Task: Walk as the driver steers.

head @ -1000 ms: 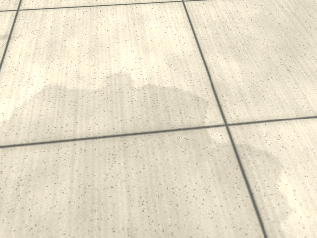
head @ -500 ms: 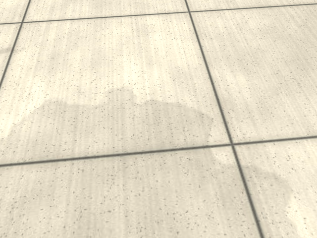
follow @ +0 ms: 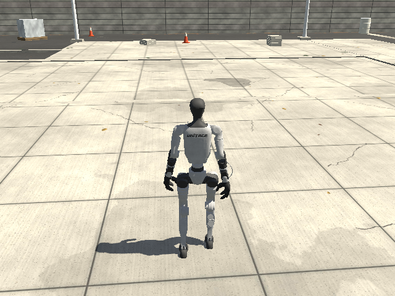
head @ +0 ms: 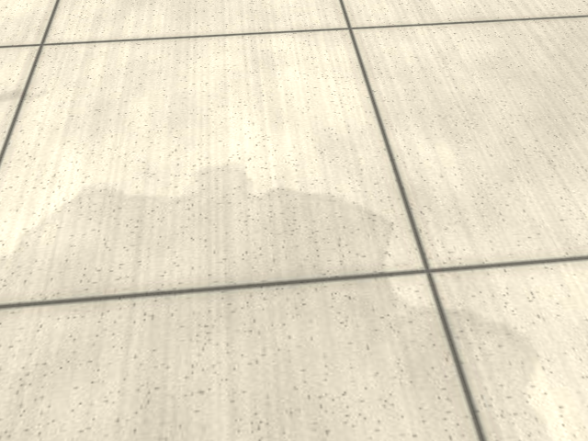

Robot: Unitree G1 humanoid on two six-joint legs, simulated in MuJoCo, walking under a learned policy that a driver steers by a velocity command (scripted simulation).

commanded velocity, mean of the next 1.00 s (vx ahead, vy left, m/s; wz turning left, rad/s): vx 0.23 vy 0.00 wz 0.06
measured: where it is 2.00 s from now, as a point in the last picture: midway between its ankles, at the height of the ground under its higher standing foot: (235, 325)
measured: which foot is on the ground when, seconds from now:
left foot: down 0.00-0.62, up 0.64-1.00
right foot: down 0.00-1.00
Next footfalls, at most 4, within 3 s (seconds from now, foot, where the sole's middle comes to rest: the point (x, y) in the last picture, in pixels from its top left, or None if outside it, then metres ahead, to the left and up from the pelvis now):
1.14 left None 0.49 0.12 -0.77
1.62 right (296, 321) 0.81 0.02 -0.77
2.12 left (160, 295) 0.89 0.38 -0.77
2.66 right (215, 197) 1.25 0.27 -0.77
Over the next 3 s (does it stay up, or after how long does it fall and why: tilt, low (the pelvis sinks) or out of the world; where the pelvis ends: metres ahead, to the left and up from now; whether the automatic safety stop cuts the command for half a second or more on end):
stays up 1.25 0.34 0.01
